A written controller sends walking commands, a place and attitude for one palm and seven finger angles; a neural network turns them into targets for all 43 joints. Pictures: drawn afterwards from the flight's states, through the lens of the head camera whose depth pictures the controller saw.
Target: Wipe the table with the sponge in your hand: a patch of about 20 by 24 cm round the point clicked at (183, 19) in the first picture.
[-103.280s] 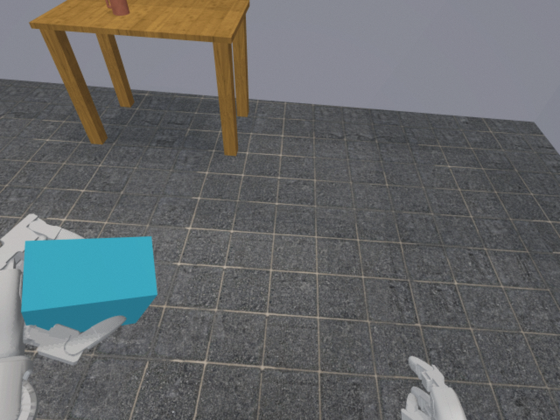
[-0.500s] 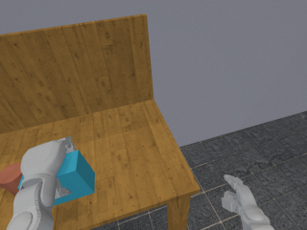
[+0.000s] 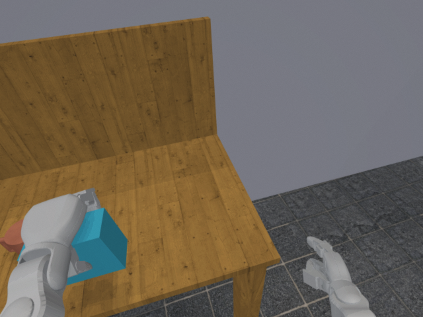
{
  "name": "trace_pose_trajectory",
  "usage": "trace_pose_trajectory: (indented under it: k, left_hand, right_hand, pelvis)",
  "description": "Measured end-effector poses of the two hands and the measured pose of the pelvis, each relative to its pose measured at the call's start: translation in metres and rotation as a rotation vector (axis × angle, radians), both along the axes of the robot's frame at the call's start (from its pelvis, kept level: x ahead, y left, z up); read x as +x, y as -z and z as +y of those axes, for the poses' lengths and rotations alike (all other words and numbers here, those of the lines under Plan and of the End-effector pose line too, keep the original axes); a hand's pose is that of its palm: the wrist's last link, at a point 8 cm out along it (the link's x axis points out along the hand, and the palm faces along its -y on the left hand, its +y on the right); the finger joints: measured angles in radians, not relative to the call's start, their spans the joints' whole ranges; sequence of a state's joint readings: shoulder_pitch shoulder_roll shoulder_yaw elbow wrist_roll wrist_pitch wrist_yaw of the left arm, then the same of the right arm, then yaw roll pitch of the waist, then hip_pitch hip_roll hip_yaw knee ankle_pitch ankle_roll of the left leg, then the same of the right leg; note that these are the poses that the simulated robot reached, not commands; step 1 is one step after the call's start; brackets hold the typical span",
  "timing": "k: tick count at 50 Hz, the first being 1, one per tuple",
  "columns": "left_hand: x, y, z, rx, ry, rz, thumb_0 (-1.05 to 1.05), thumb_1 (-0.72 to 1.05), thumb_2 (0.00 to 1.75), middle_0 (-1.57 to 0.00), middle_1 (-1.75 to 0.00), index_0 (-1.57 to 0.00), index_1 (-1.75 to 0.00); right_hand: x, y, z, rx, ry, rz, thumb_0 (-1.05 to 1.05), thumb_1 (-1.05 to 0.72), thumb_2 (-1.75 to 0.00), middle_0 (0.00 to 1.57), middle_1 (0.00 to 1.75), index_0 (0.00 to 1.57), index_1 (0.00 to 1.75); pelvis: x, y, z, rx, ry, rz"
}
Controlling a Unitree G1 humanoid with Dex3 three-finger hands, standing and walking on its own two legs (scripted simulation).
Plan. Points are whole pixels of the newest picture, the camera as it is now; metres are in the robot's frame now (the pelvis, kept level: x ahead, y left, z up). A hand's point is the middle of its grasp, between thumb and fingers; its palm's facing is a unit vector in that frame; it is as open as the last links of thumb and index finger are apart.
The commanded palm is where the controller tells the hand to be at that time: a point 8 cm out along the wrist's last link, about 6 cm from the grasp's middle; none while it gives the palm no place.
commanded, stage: bring the sponge back beside the body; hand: left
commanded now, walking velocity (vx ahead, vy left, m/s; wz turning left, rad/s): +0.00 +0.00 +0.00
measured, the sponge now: (84, 253) +0.18 +0.28 +0.05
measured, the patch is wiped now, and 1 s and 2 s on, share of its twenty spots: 1.00 1.00 1.00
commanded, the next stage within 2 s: step back with the hand held close in 0.06 s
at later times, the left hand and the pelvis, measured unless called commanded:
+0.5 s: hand (89, 212) +0.21 +0.25 +0.15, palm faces +0.30 -0.87 -0.38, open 10.5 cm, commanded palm +0.16 +0.30 +0.17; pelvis +0.00 +0.02 -0.01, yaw +0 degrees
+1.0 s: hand (62, 233) +0.17 +0.27 +0.15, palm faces +0.37 -0.87 -0.32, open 10.5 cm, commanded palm +0.11 +0.32 +0.17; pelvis -0.04 +0.03 -0.03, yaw +2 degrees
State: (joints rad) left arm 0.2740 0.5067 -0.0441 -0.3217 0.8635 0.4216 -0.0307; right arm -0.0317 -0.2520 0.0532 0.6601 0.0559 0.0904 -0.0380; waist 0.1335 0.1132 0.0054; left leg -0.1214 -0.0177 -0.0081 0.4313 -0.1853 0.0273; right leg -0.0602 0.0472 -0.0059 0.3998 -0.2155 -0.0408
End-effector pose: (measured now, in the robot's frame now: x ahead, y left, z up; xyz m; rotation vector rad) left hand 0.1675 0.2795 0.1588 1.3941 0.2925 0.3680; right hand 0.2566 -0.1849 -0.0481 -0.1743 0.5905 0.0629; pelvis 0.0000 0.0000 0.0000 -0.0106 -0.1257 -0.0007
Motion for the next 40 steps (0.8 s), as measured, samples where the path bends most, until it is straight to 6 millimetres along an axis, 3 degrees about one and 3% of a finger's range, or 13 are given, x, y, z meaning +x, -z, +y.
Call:
trace_pose_trajectory:
  k: [10,12,14,19,25,30,34,40]
  left_hand:
    - [0.002,-0.001,0.005,0.003,-0.019,-0.006,0.0,-0.56,1.01,-0.71,-1.33,-0.74,-1.33]
    - [0.004,0.0,0.01,-0.376,0.034,-0.13,0.0,-0.56,1.01,-0.71,-1.34,-0.74,-1.33]
    - [0.006,0.0,0.008,-0.64,0.119,-0.265,-0.01,-0.56,1.01,-0.71,-1.34,-0.74,-1.33]
    - [0.01,0.001,0.0,-0.904,0.27,-0.48,-0.01,-0.57,1.0,-0.72,-1.34,-0.75,-1.34]
    - [0.008,-0.002,0.015,-0.887,0.311,-0.517,-0.01,-0.57,1.0,-0.72,-1.35,-0.75,-1.34]
    - [0.002,-0.001,0.033,-0.84,0.285,-0.522,-0.01,-0.57,1.0,-0.72,-1.35,-0.75,-1.35]
    - [-0.005,0.0,0.037,-0.835,0.282,-0.536,-0.01,-0.57,1.0,-0.72,-1.35,-0.75,-1.35]
    - [-0.017,-0.005,0.031,-0.82,0.313,-0.576,-0.01,-0.57,1.01,-0.72,-1.35,-0.75,-1.35]
  right_hand:
    - [-0.002,0.002,0.002,-0.001,0.001,0.01,0.01,-0.9,-0.9,0.2,0.3,0.2,0.3]
    - [-0.005,-0.002,0.002,-0.008,0.002,-0.017,0.01,-0.9,-0.9,0.2,0.3,0.2,0.3]
    - [-0.014,-0.006,0.0,-0.025,0.008,-0.043,0.01,-0.9,-0.9,0.2,0.3,0.2,0.3]
    - [-0.054,0.005,-0.018,-0.112,0.085,0.042,0.01,-0.9,-0.9,0.2,0.3,0.21,0.3]
    - [-0.11,0.029,-0.045,-0.182,0.219,0.195,0.01,-0.9,-0.9,0.2,0.3,0.21,0.3]
    - [-0.138,0.039,-0.049,-0.195,0.267,0.243,0.01,-0.9,-0.9,0.2,0.3,0.2,0.3]
    - [-0.142,0.039,-0.04,-0.185,0.26,0.216,0.01,-0.9,-0.9,0.2,0.3,0.2,0.3]
    - [-0.128,0.035,-0.022,-0.148,0.203,0.121,0.01,-0.9,-0.9,0.2,0.3,0.21,0.3]
  pelvis:
    - [0.0,0.0,0.003,0.0,0.001,0.004]
    - [-0.001,0.001,0.003,-0.007,0.0,0.02]
    - [-0.001,0.002,0.002,-0.014,-0.001,0.051]
    - [0.003,0.008,0.005,-0.023,-0.004,0.105]
    - [0.003,0.013,0.017,-0.027,-0.005,0.142]
    - [-0.002,0.015,0.025,-0.03,-0.003,0.153]
    - [-0.008,0.017,0.029,-0.027,0.002,0.154]
    - [-0.02,0.019,0.029,-0.029,0.004,0.146]
